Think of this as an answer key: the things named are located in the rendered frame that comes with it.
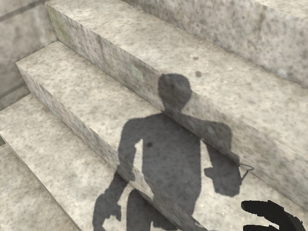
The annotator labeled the right robot hand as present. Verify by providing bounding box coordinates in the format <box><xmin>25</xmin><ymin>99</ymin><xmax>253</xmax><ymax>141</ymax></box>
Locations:
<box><xmin>241</xmin><ymin>200</ymin><xmax>306</xmax><ymax>231</ymax></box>

